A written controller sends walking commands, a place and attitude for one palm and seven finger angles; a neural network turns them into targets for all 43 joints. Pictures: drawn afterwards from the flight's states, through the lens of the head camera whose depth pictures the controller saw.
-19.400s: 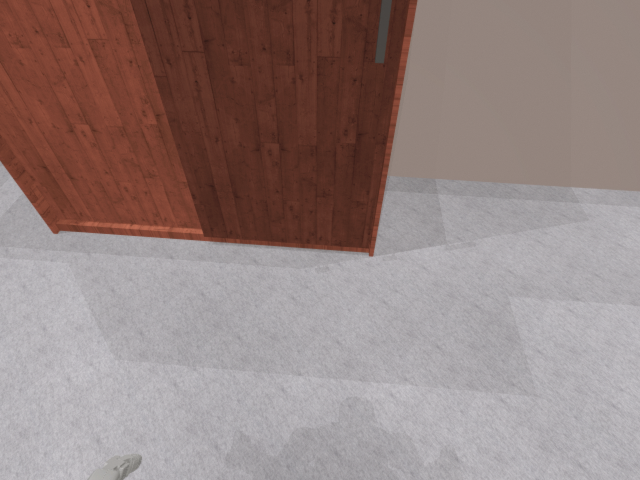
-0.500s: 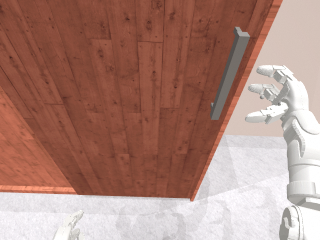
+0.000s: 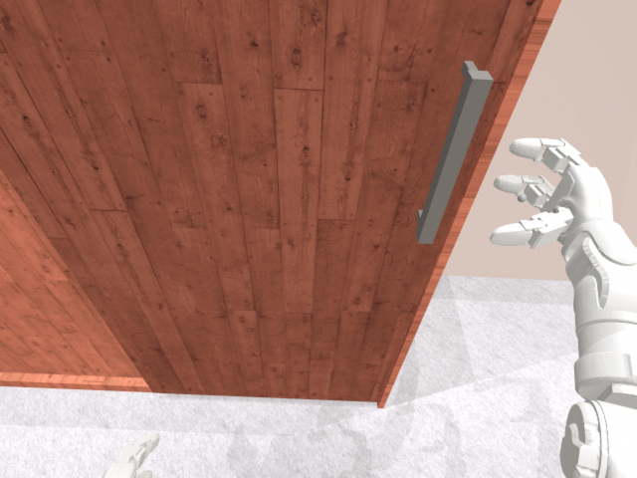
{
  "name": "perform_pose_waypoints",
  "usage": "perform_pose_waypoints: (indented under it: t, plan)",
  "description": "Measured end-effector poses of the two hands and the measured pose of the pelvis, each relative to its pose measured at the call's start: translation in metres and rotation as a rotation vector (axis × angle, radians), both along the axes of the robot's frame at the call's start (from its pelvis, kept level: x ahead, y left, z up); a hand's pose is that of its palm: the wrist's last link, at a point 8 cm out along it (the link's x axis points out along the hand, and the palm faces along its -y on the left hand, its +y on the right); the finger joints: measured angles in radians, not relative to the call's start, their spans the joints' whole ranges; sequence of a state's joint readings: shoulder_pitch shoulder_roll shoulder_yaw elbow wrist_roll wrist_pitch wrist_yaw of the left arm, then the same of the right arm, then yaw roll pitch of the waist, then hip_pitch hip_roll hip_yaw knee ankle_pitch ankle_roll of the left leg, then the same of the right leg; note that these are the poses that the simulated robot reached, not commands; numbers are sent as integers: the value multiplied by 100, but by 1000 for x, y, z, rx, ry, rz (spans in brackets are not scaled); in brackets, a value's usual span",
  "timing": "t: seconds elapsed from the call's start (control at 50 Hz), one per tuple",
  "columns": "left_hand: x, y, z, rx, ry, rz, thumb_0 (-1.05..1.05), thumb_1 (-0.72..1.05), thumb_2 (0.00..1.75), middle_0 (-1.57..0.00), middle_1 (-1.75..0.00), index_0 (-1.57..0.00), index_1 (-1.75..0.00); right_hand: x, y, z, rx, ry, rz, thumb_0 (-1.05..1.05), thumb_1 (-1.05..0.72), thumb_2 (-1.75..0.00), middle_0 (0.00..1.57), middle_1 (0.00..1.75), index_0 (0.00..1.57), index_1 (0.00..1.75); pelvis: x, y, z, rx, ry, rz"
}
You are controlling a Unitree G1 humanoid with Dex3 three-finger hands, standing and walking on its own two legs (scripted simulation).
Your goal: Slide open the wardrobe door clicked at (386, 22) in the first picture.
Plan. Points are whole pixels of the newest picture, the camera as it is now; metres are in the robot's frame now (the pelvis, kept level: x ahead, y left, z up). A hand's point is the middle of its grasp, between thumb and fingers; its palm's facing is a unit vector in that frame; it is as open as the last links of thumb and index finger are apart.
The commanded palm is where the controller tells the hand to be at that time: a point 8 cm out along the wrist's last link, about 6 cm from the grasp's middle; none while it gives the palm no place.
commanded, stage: move the hooked fingers beside the handle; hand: right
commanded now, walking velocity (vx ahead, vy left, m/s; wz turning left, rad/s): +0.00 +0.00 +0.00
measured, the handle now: (443, 162) +0.48 -0.11 +0.18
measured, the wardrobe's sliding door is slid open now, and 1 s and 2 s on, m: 0.00 0.00 0.00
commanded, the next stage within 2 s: none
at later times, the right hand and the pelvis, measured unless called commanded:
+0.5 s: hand (497, 199) +0.42 -0.17 +0.18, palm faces -0.02 +1.00 -0.01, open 14.0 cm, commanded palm +0.39 -0.22 +0.19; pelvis -0.01 +0.00 +0.00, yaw +0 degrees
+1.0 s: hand (507, 191) +0.40 -0.17 +0.21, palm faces -0.03 +1.00 +0.00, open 14.0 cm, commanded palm +0.39 -0.22 +0.19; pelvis -0.01 +0.01 +0.00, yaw -1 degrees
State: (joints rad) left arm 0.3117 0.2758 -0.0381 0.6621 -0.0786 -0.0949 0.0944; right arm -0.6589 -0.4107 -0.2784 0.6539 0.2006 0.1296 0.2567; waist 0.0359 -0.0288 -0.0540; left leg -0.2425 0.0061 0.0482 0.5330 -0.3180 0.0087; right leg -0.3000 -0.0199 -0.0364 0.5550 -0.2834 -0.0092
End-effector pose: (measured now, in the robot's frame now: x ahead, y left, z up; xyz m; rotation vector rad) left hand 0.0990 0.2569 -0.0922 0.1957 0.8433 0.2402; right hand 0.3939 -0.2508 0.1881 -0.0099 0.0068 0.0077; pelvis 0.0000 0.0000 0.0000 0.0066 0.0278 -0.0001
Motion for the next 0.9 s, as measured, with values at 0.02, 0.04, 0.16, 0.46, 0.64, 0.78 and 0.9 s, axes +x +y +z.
perform_pose_waypoints:
  t: [0.02,0.04,0.16,0.46,0.64,0.78,0.9]
  plan:
    - [2,-1,0,0,-4,-4,2,90,90,-20,-30,-20,-30,-1,0,-3,1,13,3,-1,50,-30,30,120,30,120,-1,-1,0,0,1,-2]
    - [4,-2,0,0,-8,-9,2,90,90,-20,-30,-20,-30,-2,1,-6,4,22,6,-1,50,-30,30,120,30,120,-2,-1,0,1,2,-3]
    - [14,-8,5,4,-39,-35,2,90,90,-20,-30,-20,-30,-6,15,-4,22,-40,26,-2,50,-30,30,120,30,120,-4,-3,0,0,-3,-6]
    - [-1,-11,-3,-22,-1,-20,1,90,90,-20,-30,-20,-30,4,22,-10,6,15,4,-1,50,-30,30,120,30,120,-8,-3,-1,-3,5,0]
    - [-12,-3,-4,-17,18,5,2,90,90,-20,-30,-20,-30,5,32,14,17,-83,16,-2,50,-30,30,120,30,120,-3,1,0,-5,-8,10]
    - [-7,4,-2,-19,1,16,2,90,90,-20,-30,-20,-30,-2,16,-7,-4,32,-18,-1,50,-30,30,120,30,120,-4,4,1,-5,-5,12]
    - [5,5,3,3,-16,-19,2,90,90,-20,-30,-20,-30,-19,20,2,-1,-78,2,-2,50,-30,30,120,30,120,-5,6,1,-4,-20,-2]
